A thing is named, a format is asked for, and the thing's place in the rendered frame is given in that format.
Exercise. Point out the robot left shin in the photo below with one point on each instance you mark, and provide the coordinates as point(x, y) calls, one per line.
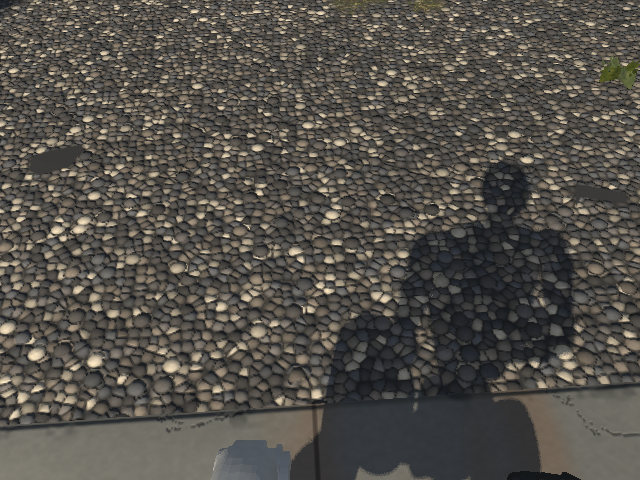
point(219, 452)

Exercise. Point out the left robot thigh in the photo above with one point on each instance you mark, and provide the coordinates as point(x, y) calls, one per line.
point(252, 460)

